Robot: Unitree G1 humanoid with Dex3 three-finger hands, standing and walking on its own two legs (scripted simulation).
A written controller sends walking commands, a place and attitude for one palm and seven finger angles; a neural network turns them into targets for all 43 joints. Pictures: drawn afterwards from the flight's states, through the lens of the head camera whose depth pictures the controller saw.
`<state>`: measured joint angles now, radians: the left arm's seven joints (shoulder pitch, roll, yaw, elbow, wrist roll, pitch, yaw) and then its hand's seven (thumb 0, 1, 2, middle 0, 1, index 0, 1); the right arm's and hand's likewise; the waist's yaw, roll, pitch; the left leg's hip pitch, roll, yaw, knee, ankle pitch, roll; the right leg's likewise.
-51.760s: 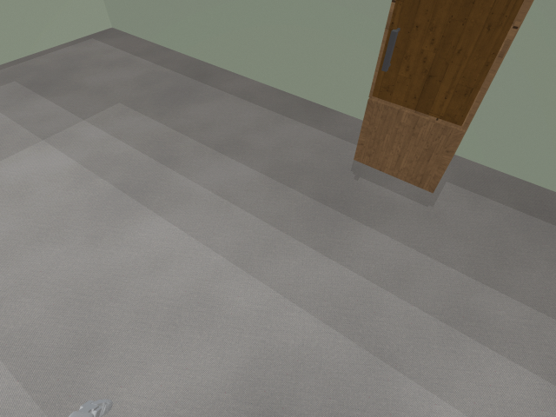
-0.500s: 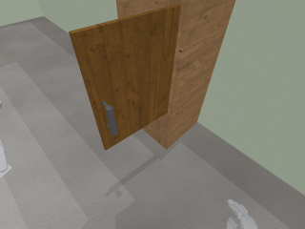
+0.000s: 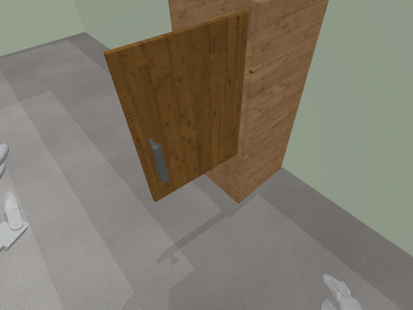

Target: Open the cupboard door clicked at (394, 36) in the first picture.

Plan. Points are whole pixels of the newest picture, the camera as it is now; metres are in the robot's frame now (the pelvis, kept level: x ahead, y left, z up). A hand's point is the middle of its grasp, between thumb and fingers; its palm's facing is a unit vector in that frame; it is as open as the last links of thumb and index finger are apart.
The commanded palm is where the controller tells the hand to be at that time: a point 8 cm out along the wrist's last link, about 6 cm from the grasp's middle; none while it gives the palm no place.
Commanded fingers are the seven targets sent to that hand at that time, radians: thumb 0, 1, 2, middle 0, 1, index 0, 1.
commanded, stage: let the arm hang, fingers relaxed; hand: left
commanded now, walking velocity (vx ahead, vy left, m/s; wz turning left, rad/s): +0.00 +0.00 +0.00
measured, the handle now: (157, 160) +0.58 +0.19 -0.12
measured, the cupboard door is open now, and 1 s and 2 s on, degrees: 85 85 85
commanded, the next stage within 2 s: look to check the result in 1.08 s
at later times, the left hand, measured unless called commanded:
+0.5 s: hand out of the picture -0.04 +0.24 -0.18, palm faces +0.08 -0.97 -0.23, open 7.1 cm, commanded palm none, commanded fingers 0.00 0.90 0.90 -0.20 -0.30 -0.20 -0.30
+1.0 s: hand out of the picture +0.02 +0.24 -0.18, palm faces +0.02 -0.98 -0.21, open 7.3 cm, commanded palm none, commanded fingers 0.00 0.90 0.90 -0.20 -0.30 -0.20 -0.30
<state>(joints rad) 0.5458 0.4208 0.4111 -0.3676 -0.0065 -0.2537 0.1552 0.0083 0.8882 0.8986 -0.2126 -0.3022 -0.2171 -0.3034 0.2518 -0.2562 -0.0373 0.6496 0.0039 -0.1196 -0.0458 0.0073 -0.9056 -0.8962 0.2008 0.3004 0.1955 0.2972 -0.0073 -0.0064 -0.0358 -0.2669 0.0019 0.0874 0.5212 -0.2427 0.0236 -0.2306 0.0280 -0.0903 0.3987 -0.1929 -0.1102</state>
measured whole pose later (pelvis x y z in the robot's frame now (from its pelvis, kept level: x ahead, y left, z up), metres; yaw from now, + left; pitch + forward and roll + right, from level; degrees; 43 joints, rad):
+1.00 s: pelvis -0.01 +0.06 +0.00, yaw +0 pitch -2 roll +0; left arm 0.21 0.16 0.01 1.15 0.01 0.00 0.03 0.00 0.92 0.90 -0.20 -0.30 -0.20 -0.30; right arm 0.27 -0.15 0.02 1.16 -0.02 0.00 -0.02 0.00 -0.91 -0.90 0.20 0.30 0.20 0.30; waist -0.01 0.00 0.03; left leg -0.12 -0.04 0.09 0.35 -0.20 0.06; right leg -0.18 0.00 -0.09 0.38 -0.17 -0.04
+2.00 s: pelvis +0.02 +0.04 +0.00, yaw +1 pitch -1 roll +0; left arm 0.14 0.25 0.01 1.15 0.01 -0.02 0.02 0.00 0.91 0.90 -0.20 -0.30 -0.20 -0.30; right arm 0.16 -0.26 0.01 1.16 -0.02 0.00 -0.02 0.00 -0.91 -0.90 0.20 0.30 0.20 0.30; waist -0.01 0.02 0.04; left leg -0.06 -0.02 0.07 0.29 -0.21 0.02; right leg -0.11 0.03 -0.10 0.32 -0.19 -0.06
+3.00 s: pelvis +0.03 +0.02 +0.00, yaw +0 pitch -1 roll +0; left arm 0.14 0.26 0.01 1.15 0.00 -0.02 0.02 0.00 0.91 0.90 -0.20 -0.30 -0.21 -0.30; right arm 0.18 -0.26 0.01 1.16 -0.02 0.00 -0.02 0.00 -0.91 -0.90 0.20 0.30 0.20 0.30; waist -0.02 0.01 0.04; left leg -0.04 0.01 0.07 0.28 -0.22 0.00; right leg -0.09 0.05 -0.10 0.29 -0.18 -0.08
